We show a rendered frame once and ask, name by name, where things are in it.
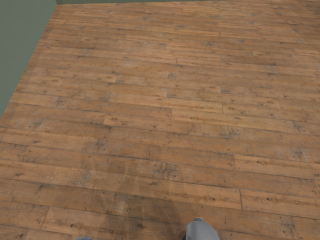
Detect robot right thigh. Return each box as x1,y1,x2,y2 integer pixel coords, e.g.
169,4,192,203
186,220,220,240

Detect right robot shin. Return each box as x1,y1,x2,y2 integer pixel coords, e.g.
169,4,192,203
193,217,204,222

